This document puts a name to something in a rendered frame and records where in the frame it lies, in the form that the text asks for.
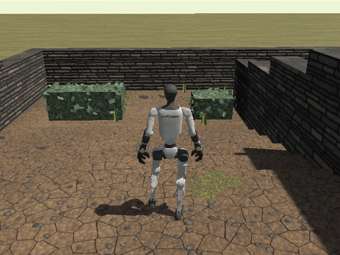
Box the robot left forearm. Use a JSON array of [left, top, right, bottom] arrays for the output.
[[139, 129, 150, 153]]

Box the left robot upper arm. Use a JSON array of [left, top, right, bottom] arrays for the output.
[[145, 107, 159, 137]]

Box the robot left foot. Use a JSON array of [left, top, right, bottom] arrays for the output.
[[148, 199, 156, 208]]

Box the robot right forearm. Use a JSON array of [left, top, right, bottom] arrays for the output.
[[191, 129, 202, 151]]

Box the right robot upper arm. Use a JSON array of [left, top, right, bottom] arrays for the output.
[[182, 107, 196, 137]]

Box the right robot hand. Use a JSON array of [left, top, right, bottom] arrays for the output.
[[191, 149, 203, 162]]

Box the robot torso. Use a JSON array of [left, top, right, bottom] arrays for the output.
[[158, 105, 183, 159]]

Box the left robot hand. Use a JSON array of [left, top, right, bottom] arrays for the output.
[[137, 151, 150, 164]]

